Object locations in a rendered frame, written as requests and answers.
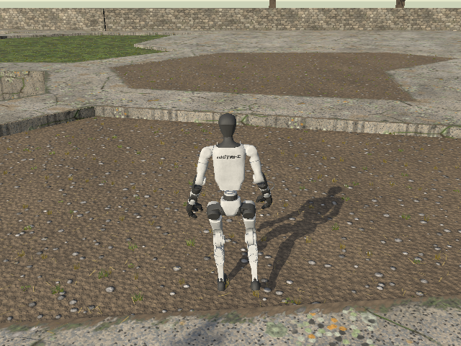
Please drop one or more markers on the robot left upper arm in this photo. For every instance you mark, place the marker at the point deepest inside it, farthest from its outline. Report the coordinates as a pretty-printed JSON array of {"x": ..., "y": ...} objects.
[{"x": 205, "y": 153}]

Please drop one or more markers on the right robot thigh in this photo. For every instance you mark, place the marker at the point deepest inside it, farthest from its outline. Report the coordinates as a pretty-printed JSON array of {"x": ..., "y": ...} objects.
[{"x": 248, "y": 211}]

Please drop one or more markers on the robot right hand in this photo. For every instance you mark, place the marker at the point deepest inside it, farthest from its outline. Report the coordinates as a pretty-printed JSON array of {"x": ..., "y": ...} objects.
[{"x": 261, "y": 198}]

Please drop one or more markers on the robot left hand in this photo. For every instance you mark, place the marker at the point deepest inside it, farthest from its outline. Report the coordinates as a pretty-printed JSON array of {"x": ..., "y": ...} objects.
[{"x": 193, "y": 207}]

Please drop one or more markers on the robot left forearm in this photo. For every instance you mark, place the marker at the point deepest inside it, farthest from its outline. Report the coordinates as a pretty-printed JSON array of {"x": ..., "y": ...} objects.
[{"x": 195, "y": 192}]

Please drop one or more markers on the left robot foot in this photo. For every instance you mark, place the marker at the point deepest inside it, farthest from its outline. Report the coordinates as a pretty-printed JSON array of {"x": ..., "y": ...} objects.
[{"x": 221, "y": 285}]

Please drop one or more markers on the robot right upper arm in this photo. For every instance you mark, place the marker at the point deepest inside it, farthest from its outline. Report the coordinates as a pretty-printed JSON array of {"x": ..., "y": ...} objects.
[{"x": 251, "y": 151}]

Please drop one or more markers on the robot right forearm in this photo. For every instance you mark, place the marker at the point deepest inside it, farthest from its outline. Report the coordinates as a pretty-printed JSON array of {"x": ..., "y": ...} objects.
[{"x": 263, "y": 186}]

